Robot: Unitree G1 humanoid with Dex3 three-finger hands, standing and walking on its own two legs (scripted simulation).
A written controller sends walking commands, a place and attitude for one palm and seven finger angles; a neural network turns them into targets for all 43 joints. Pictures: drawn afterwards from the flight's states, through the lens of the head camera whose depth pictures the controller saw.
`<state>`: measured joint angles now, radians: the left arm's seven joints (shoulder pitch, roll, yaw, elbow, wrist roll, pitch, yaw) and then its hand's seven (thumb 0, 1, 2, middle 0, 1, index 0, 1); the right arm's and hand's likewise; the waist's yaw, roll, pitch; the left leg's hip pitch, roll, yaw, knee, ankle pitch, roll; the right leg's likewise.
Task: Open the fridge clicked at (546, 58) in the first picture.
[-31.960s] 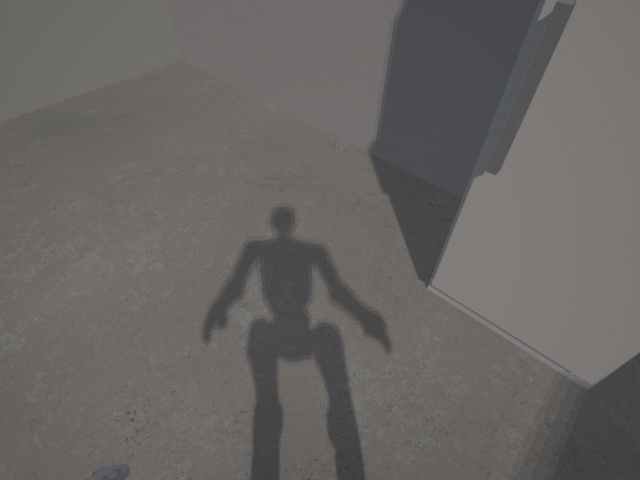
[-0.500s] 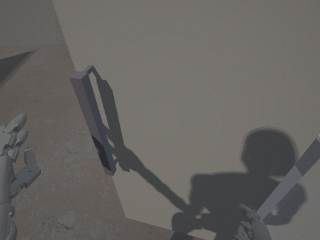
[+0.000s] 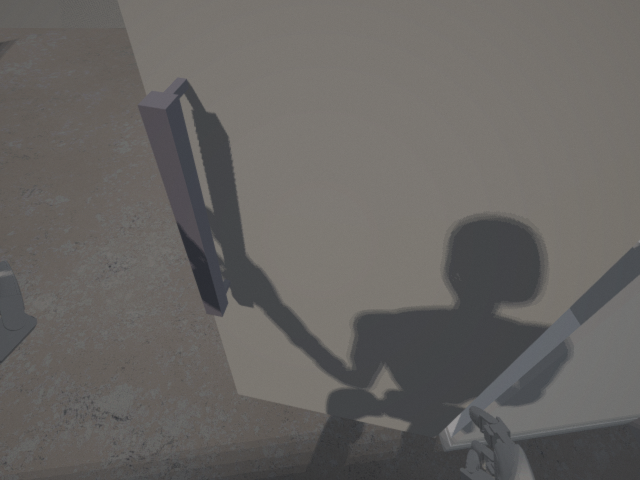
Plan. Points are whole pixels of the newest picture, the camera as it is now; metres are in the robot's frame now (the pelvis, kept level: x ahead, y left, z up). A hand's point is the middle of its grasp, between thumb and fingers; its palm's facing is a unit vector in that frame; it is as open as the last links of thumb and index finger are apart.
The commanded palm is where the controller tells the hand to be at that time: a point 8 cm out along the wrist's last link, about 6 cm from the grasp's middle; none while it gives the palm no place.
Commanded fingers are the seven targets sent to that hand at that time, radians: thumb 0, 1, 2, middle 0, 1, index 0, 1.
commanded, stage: step back with the hand held close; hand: left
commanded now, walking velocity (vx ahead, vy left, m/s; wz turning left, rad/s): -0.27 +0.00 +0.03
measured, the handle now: (202, 221) +0.40 +0.21 +0.09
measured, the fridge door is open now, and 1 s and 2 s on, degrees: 71 71 71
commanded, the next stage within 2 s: stop stepping back and stand still in 0.56 s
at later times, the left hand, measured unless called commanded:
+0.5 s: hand out of the picture +0.08 +0.28 +0.19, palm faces +0.48 -0.76 -0.43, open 7.4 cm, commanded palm +0.02 +0.30 +0.19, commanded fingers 0.00 0.90 0.90 -0.20 -0.30 -0.20 -0.30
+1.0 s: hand out of the picture -0.08 +0.29 +0.19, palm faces +0.51 -0.77 -0.38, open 7.4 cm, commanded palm -0.13 +0.32 +0.19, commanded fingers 0.00 0.90 0.90 -0.20 -0.30 -0.20 -0.30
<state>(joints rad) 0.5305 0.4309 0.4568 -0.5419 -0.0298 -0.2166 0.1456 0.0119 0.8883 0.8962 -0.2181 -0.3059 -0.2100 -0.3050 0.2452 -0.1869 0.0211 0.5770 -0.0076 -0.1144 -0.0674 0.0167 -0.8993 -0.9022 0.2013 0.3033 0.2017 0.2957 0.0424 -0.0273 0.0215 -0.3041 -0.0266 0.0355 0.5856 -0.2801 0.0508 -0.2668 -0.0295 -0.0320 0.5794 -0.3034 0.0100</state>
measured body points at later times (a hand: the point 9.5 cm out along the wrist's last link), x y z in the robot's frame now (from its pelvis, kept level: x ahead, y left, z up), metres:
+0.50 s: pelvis -0.12 +0.00 +0.00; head -0.09 +0.03 +0.45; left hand +0.05 +0.31 +0.21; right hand +0.07 -0.21 -0.07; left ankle -0.03 +0.12 -0.73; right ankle -0.15 -0.13 -0.72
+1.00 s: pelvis -0.26 +0.02 +0.01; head -0.29 +0.04 +0.46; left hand -0.11 +0.33 +0.21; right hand -0.10 -0.21 -0.06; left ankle -0.23 +0.14 -0.73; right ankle -0.23 -0.07 -0.72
